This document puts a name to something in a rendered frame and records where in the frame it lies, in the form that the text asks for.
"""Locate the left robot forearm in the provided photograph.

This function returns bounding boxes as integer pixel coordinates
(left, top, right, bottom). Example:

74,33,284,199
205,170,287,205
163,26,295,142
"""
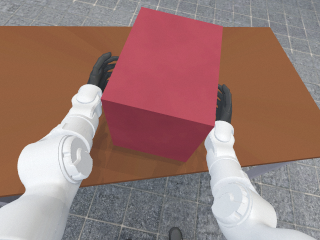
17,84,103,180

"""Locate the robot right hand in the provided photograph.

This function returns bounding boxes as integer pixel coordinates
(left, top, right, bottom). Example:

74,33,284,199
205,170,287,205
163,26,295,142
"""
215,84,232,124

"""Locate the right robot forearm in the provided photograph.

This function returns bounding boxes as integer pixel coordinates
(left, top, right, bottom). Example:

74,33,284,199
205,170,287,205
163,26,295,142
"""
204,120,260,199

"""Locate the robot left upper arm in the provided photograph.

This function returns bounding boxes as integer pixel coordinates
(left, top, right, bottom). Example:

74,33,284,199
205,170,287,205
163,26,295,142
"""
0,135,93,240

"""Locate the table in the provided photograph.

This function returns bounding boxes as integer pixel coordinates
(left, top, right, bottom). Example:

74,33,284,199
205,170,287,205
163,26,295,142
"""
0,26,320,206

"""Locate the carton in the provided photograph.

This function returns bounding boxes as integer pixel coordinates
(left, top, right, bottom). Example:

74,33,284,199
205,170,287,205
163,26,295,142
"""
100,7,223,163

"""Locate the robot left hand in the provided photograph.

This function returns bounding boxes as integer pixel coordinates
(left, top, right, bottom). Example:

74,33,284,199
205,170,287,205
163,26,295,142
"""
87,52,119,93

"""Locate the robot right upper arm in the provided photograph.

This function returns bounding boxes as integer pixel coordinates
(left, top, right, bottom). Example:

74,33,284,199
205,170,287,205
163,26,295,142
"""
211,182,317,240

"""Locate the robot right foot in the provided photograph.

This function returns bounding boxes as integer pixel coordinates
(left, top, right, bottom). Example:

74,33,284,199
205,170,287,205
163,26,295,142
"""
169,227,183,240

